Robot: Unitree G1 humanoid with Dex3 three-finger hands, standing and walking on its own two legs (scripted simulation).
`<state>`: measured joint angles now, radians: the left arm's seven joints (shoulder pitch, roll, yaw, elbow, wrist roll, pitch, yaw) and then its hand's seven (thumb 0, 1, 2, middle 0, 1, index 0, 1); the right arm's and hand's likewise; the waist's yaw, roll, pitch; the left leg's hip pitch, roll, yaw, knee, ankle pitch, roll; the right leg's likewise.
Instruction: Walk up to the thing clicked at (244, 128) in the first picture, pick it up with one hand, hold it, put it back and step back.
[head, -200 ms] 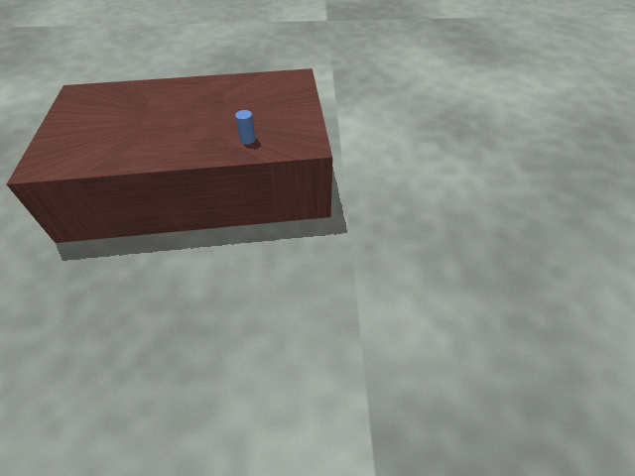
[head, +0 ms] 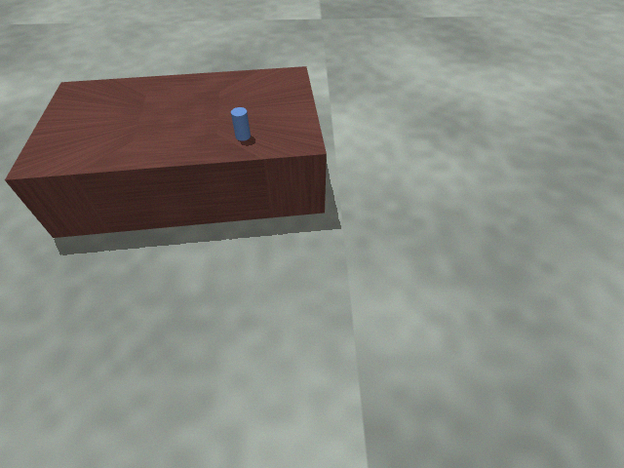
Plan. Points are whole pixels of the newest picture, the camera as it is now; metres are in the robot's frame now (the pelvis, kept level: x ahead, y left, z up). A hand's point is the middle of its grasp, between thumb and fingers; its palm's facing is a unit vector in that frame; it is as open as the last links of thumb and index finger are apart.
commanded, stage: stand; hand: right
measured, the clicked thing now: (241, 124) +1.33 +0.32 -0.40
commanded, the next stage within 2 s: walk up in 0.92 s
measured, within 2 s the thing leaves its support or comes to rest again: neither
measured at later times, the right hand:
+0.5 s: hand out of the picture +0.08 -0.25 -0.16, palm faces -0.03 +0.94 -0.33, open 7.4 cm
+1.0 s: hand out of the picture +0.08 -0.25 -0.16, palm faces -0.07 +0.94 -0.33, open 7.4 cm
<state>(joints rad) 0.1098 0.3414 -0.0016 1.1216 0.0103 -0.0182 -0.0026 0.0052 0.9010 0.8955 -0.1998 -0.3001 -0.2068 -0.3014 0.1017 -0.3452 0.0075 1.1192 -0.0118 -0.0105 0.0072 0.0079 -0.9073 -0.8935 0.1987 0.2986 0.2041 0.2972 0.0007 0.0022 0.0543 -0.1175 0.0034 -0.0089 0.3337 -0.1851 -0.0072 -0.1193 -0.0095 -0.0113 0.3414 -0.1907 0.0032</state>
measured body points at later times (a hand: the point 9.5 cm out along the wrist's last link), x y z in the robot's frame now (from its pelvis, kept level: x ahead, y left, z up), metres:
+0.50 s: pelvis +0.00 +0.00 +0.00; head +0.02 +0.00 +0.45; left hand +0.08 +0.30 -0.13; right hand +0.08 -0.30 -0.13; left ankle +0.00 +0.12 -0.75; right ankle +0.00 -0.12 -0.75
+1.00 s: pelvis +0.01 +0.01 +0.00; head +0.01 +0.00 +0.45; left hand +0.08 +0.31 -0.13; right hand +0.09 -0.30 -0.13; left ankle -0.01 +0.12 -0.73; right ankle +0.00 -0.12 -0.75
